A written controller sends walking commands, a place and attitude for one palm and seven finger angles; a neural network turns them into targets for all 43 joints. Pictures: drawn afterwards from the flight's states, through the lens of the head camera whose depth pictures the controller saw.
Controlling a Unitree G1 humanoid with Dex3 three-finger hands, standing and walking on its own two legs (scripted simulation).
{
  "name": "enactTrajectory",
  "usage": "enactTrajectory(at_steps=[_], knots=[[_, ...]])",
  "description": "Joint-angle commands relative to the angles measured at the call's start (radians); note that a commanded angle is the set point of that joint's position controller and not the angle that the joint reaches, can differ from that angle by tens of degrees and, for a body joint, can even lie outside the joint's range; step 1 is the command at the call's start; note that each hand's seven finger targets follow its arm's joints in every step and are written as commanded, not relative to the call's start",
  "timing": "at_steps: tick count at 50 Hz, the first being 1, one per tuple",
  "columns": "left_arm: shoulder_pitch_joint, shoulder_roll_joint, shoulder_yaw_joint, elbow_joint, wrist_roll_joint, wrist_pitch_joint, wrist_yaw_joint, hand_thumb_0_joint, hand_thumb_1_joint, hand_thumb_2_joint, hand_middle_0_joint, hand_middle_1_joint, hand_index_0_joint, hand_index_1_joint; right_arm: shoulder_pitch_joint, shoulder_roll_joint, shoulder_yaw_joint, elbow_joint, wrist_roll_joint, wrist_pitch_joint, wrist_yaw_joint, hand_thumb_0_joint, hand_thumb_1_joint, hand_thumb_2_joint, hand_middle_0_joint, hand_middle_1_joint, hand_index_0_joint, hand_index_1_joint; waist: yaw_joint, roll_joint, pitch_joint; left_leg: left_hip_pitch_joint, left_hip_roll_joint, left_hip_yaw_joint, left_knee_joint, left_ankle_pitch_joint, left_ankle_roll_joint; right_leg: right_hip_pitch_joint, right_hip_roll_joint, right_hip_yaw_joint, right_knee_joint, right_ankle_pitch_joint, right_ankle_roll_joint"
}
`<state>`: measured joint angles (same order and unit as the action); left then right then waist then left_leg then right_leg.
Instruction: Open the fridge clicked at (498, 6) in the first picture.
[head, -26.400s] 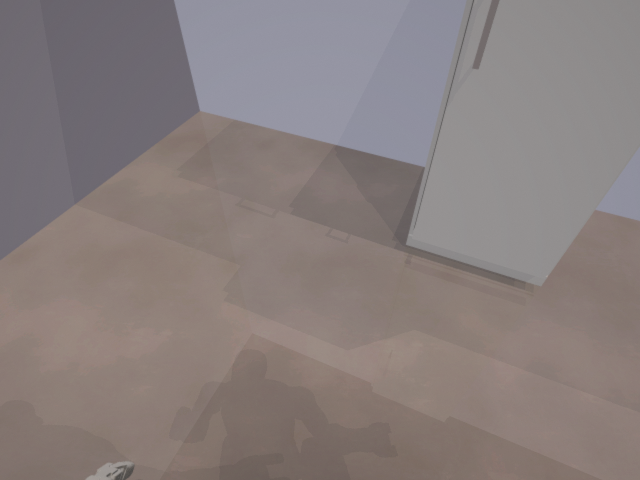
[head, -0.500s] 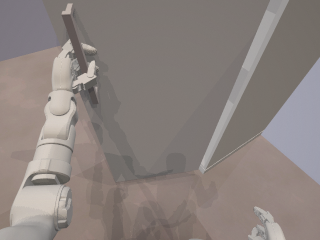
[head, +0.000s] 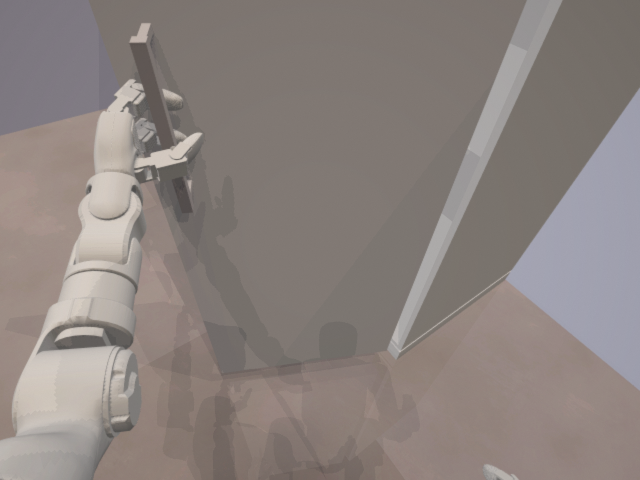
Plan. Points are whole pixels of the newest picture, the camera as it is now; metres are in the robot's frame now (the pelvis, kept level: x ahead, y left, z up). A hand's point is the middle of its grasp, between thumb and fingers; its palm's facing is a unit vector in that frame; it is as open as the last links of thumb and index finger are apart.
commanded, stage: loosen the grip on the handle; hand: left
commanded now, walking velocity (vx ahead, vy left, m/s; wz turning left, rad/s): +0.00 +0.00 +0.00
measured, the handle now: (169, 131) +0.50 +0.20 +0.18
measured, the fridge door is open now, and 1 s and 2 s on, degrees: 64 64 64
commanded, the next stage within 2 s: slip the hand off the handle in 0.38 s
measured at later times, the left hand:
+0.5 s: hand (176, 162) +0.45 +0.18 +0.17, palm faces +0.18 -0.96 -0.22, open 14.5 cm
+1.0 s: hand (128, 168) +0.42 +0.22 +0.18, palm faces +0.21 -0.95 -0.22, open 14.7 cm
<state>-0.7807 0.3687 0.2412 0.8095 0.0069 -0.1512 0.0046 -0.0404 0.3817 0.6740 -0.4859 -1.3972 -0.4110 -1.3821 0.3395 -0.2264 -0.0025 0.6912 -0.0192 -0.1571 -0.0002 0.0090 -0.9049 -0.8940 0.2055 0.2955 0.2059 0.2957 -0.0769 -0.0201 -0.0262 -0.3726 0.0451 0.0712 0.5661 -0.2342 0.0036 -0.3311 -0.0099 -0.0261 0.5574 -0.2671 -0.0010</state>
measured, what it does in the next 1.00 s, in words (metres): stands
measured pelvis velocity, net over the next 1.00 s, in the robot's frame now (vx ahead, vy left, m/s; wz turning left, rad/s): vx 0.03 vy -0.01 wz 0.02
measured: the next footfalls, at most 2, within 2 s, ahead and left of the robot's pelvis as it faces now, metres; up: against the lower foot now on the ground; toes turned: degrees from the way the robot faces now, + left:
none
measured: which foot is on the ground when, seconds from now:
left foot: down 0.00-1.00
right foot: down 0.00-1.00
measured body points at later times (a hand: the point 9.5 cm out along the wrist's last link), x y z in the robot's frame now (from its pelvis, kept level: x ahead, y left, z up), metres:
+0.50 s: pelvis +0.02 +0.00 +0.00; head +0.04 -0.01 +0.45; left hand +0.43 +0.23 +0.18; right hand +0.09 -0.26 -0.12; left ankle +0.04 +0.12 -0.73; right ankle +0.01 -0.12 -0.73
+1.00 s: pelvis +0.03 -0.01 +0.00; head +0.05 -0.02 +0.45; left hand +0.40 +0.27 +0.20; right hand +0.15 -0.27 -0.10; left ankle +0.04 +0.12 -0.73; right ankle +0.01 -0.12 -0.73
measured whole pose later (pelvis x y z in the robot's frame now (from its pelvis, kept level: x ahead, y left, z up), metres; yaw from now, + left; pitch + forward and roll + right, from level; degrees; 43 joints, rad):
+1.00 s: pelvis +0.03 -0.01 +0.00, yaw +1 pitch +2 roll -1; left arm -0.48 0.41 0.29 0.45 -0.07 -0.13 -0.10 -0.01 -0.55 0.20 -0.26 -1.15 -0.25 -1.15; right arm 0.28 -0.26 -0.01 0.70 0.02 -0.07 -0.06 0.01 -0.91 -0.89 0.20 0.30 0.20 0.30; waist -0.02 0.02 -0.03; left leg -0.31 0.05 0.04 0.55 -0.27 -0.01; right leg -0.25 0.00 -0.06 0.52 -0.30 -0.01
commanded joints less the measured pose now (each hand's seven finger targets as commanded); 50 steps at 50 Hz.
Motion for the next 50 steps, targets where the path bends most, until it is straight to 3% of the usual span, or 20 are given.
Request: enactTrajectory(at_steps=[1,2,6,8,9,10,11,12,15,17,20,23,24,26,28,30,35,41,45,50], knots=[[-0.248,0.141,-0.022,-0.22,0.075,-0.094,0.035,0.0,-0.429,0.258,-0.437,-1.383,-0.437,-1.383,-0.015,-0.18,-0.065,-0.126,0.008,-0.018,0.02,0.0,-0.9,-0.9,0.2,0.3,0.2,0.3,0.025,0.06,-0.164,0.092,-0.034,-0.061,-0.071,0.035,0.021,-0.051,0.042,-0.016,-0.063,0.043,-0.036],[-0.244,0.119,-0.035,-0.256,0.068,-0.093,0.04,0.0,-0.55,0.2,-0.423,-1.367,-0.423,-1.367,-0.011,-0.18,-0.071,-0.133,0.01,-0.014,0.024,0.0,-0.9,-0.9,0.2,0.3,0.2,0.3,0.018,0.016,-0.19,0.102,-0.033,-0.063,-0.067,0.036,0.025,-0.049,0.045,-0.018,-0.063,0.039,-0.033],[-0.27,0.145,-0.016,-0.312,0.018,-0.065,0.027,0.0,-0.55,0.2,-0.37,-1.3,-0.37,-1.3,0.003,-0.196,-0.085,-0.126,0.024,0.003,0.012,0.0,-0.9,-0.9,0.2,0.3,0.2,0.3,0.005,-0.022,-0.257,0.134,-0.033,-0.057,-0.07,0.019,0.029,-0.026,0.046,-0.003,-0.083,0.022,-0.02],[-0.289,0.112,-0.04,-0.311,0.006,-0.046,0.027,0.0,-0.55,0.2,-0.343,-1.267,-0.343,-1.267,0.001,-0.192,-0.082,-0.112,0.029,0.008,0.007,0.0,-0.9,-0.9,0.2,0.3,0.2,0.3,-0.006,-0.008,-0.223,0.132,-0.035,-0.055,-0.068,-0.003,0.029,-0.044,0.048,-0.002,-0.095,0.007,-0.018],[-0.324,0.151,-0.011,-0.346,0.007,-0.051,0.036,0.0,-0.55,0.2,-0.33,-1.25,-0.33,-1.25,0.005,-0.195,-0.085,-0.102,0.026,0.009,0.003,0.0,-0.9,-0.9,0.2,0.3,0.2,0.3,-0.006,0.01,-0.241,0.139,-0.034,-0.057,-0.07,-0.006,0.027,-0.037,0.049,0.001,-0.096,0.007,-0.017],[-0.447,0.289,0.077,-0.428,0.013,-0.07,0.056,0.0,-0.55,0.2,-0.317,-1.233,-0.317,-1.233,0.004,-0.205,-0.082,-0.095,0.022,0.009,-0.009,0.0,-0.9,-0.9,0.2,0.3,0.2,0.3,-0.003,0.051,-0.286,0.159,-0.034,-0.06,-0.072,0.0,0.029,-0.016,0.049,0.01,-0.094,0.013,-0.016],[-0.507,0.304,0.077,-0.481,0.023,-0.091,0.07,0.0,-0.55,0.2,-0.303,-1.217,-0.303,-1.217,0.009,-0.192,-0.081,-0.094,0.016,0.009,-0.012,0.0,-0.9,-0.9,0.2,0.3,0.2,0.3,-0.004,0.111,-0.35,0.188,-0.035,-0.058,-0.075,0.024,0.028,0.013,0.052,0.02,-0.091,0.03,-0.016],[-0.494,0.235,0.026,-0.495,0.032,-0.105,0.08,0.0,-0.55,0.2,-0.29,-1.2,-0.29,-1.2,0.012,-0.174,-0.079,-0.089,0.012,0.005,-0.009,0.0,-0.9,-0.9,0.2,0.3,0.2,0.3,-0.009,0.135,-0.366,0.216,-0.034,-0.057,-0.067,0.065,0.027,0.013,0.054,0.016,-0.084,0.059,-0.019],[-0.369,0.238,0.047,-0.513,0.024,-0.138,0.084,0.0,-0.55,0.2,-0.25,-1.15,-0.25,-1.15,0.012,-0.178,-0.079,-0.074,0.006,0.006,-0.014,0.0,-0.9,-0.9,0.2,0.3,0.2,0.3,0.012,0.148,-0.384,0.254,-0.03,-0.062,-0.044,0.197,0.02,0.038,0.059,0.004,-0.066,0.169,-0.027],[-0.297,0.163,-0.009,-0.472,0.011,-0.124,0.066,0.0,-0.55,0.2,-0.25,-1.15,-0.25,-1.15,0.003,-0.175,-0.077,-0.07,0.014,0.011,-0.011,0.0,-0.9,-0.9,0.2,0.3,0.2,0.3,0.004,0.11,-0.343,0.236,-0.031,-0.057,-0.042,0.228,0.02,0.044,0.057,-0.002,-0.066,0.216,-0.022],[-0.162,0.202,0.044,-0.341,-0.006,-0.064,0.039,0.0,-0.55,0.2,-0.25,-1.15,-0.25,-1.15,-0.001,-0.191,-0.077,-0.064,0.023,0.027,-0.019,0.0,-0.9,-0.9,0.2,0.3,0.2,0.3,0.019,0.008,-0.249,0.155,-0.039,-0.044,-0.054,0.182,0.025,0.062,0.053,-0.004,-0.089,0.22,-0.016],[-0.164,0.168,0.021,-0.36,-0.03,-0.017,0.018,0.0,-0.55,0.2,-0.25,-1.15,-0.25,-1.15,-0.023,-0.183,-0.069,-0.081,0.033,0.037,-0.023,0.0,-0.9,-0.9,0.2,0.3,0.2,0.3,0.019,-0.036,-0.229,0.138,-0.042,-0.037,-0.065,0.158,0.027,0.071,0.042,-0.002,-0.101,0.217,-0.008],[-0.331,0.187,0.005,-0.49,-0.036,-0.021,0.018,0.0,-0.55,0.2,-0.25,-1.15,-0.25,-1.15,-0.043,-0.18,-0.064,-0.092,0.037,0.037,-0.027,0.0,-0.9,-0.9,0.2,0.3,0.2,0.3,0.004,0.002,-0.277,0.179,-0.042,-0.038,-0.067,0.161,0.031,0.081,0.042,0.006,-0.109,0.216,-0.005],[-0.349,0.245,0.059,-0.499,-0.024,-0.028,0.027,0.0,-0.55,0.2,-0.25,-1.15,-0.25,-1.15,-0.035,-0.173,-0.067,-0.083,0.03,0.036,-0.036,0.0,-0.9,-0.9,0.2,0.3,0.2,0.3,0.015,0.044,-0.3,0.208,-0.04,-0.043,-0.064,0.193,0.03,0.087,0.047,0.009,-0.106,0.23,-0.009],[-0.249,0.22,0.062,-0.517,-0.027,-0.044,0.028,0.0,-0.55,0.2,-0.25,-1.15,-0.25,-1.15,-0.041,-0.163,-0.062,-0.091,0.027,0.037,-0.036,0.0,-0.9,-0.9,0.2,0.3,0.2,0.3,0.037,0.02,-0.325,0.216,-0.041,-0.044,-0.057,0.246,0.028,0.123,0.049,0.004,-0.088,0.288,-0.012],[-0.192,0.242,0.085,-0.504,-0.024,-0.049,0.02,0.0,-0.55,0.2,-0.25,-1.15,-0.25,-1.15,-0.048,-0.163,-0.059,-0.095,0.027,0.039,-0.041,0.0,-0.9,-0.9,0.2,0.3,0.2,0.3,0.049,0.028,-0.318,0.214,-0.043,-0.038,-0.054,0.268,0.028,0.135,0.049,0.003,-0.08,0.318,-0.012],[-0.168,0.252,0.075,-0.428,-0.03,0.008,-0.025,0.0,-0.55,0.2,-0.25,-1.15,-0.25,-1.15,-0.068,-0.168,-0.05,-0.097,0.04,0.053,-0.057,0.0,-0.9,-0.9,0.2,0.3,0.2,0.3,0.031,0.006,-0.207,0.171,-0.047,-0.028,-0.064,0.194,0.028,0.099,0.037,0.007,-0.108,0.271,-0.004],[-0.224,0.277,0.092,-0.623,-0.061,-0.04,-0.071,0.0,-0.55,0.2,-0.25,-1.15,-0.25,-1.15,-0.07,-0.159,-0.055,-0.112,0.04,0.042,-0.064,0.0,-0.9,-0.9,0.2,0.3,0.2,0.3,0.039,0.107,-0.347,0.266,-0.047,-0.038,-0.041,0.305,0.026,0.147,0.045,0.013,-0.087,0.37,-0.011],[-0.126,0.275,0.105,-0.601,-0.075,-0.061,-0.09,0.0,-0.55,0.2,-0.25,-1.15,-0.25,-1.15,-0.07,-0.162,-0.054,-0.105,0.042,0.033,-0.065,0.0,-0.9,-0.9,0.2,0.3,0.2,0.3,0.044,0.073,-0.314,0.254,-0.046,-0.043,-0.034,0.326,0.026,0.139,0.051,0.003,-0.073,0.391,-0.009],[-0.044,0.31,0.148,-0.515,-0.094,0.008,-0.118,0.0,-0.55,0.2,-0.25,-1.15,-0.25,-1.15,-0.086,-0.173,-0.049,-0.104,0.052,0.041,-0.075,0.0,-0.9,-0.9,0.2,0.3,0.2,0.3,0.054,0.021,-0.232,0.192,-0.046,-0.036,-0.054,0.257,0.025,0.131,0.039,0.001,-0.091,0.344,-0.005]])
